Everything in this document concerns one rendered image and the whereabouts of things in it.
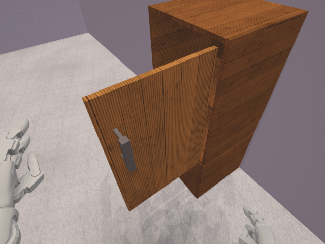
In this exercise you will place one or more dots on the left robot hand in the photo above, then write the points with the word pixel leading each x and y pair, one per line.
pixel 12 147

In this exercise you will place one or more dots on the cupboard door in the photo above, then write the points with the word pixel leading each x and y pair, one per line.
pixel 163 113

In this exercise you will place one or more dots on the right robot hand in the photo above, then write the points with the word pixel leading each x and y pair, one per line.
pixel 261 234

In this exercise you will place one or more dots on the handle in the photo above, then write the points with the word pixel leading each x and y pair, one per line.
pixel 126 149

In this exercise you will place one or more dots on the robot left forearm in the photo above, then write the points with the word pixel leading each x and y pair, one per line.
pixel 9 230

